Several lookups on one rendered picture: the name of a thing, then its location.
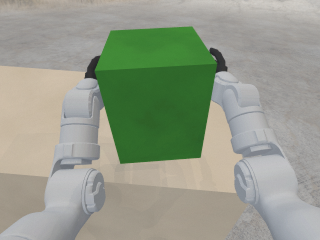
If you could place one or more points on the robot right hand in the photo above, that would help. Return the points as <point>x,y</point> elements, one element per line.
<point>221,63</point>

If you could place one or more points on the robot left hand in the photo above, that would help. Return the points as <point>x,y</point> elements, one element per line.
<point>91,68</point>

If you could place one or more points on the left robot upper arm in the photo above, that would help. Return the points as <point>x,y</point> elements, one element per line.
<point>71,197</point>

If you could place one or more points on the pedestal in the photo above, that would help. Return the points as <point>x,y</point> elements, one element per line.
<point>181,199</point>

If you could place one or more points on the right robot upper arm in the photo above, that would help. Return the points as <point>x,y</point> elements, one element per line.
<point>269,184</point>

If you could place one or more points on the right robot forearm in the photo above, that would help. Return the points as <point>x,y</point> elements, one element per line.
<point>251,135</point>

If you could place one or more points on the carton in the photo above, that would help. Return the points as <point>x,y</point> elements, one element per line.
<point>156,85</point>

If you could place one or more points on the left robot forearm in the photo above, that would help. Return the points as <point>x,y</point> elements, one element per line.
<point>80,122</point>

